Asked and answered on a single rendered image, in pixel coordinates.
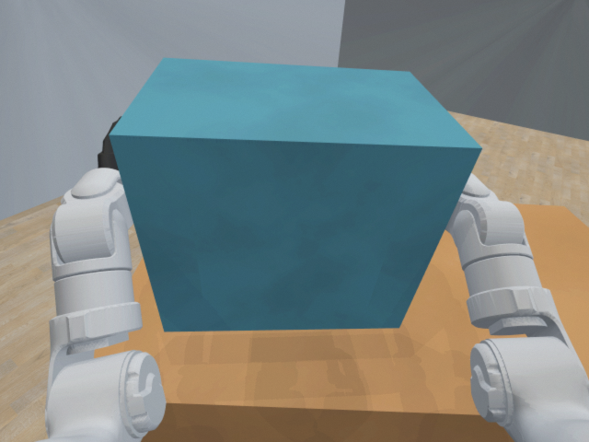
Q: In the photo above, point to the robot left hand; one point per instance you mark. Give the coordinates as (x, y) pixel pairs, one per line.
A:
(106, 158)

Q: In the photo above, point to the robot left upper arm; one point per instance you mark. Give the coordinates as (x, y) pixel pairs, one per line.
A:
(113, 398)

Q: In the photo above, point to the robot right upper arm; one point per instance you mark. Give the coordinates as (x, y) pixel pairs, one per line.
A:
(533, 387)

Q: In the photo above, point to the right robot forearm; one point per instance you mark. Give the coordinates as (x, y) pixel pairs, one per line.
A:
(505, 293)

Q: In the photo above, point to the carton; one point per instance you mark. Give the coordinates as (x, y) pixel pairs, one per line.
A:
(287, 197)

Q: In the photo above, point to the left robot forearm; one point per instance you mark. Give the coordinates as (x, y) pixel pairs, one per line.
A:
(91, 264)

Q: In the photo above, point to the pedestal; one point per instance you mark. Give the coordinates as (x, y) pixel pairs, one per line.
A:
(406, 384)

